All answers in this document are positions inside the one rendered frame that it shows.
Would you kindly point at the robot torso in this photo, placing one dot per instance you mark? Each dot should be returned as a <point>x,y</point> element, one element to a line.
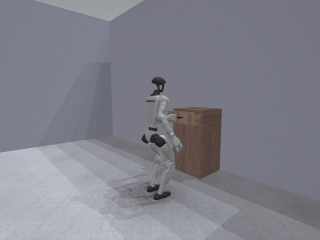
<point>152,109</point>

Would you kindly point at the robot right foot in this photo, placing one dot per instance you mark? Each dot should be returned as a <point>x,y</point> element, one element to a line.
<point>165,194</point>

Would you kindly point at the right robot upper arm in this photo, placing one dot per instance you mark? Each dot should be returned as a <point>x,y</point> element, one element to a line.
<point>162,107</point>

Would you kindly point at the right robot forearm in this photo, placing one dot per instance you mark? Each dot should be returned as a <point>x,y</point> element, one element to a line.
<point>166,127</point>

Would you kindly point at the cabinet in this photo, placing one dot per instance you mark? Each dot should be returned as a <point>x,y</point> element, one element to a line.
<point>200,154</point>

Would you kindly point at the left robot hand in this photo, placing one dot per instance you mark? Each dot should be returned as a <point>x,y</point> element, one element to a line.
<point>172,117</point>

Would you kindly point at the drawer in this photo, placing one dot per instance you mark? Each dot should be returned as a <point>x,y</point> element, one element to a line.
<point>189,118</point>

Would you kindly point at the right robot hand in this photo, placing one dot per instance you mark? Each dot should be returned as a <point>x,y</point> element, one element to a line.
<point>176,142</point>

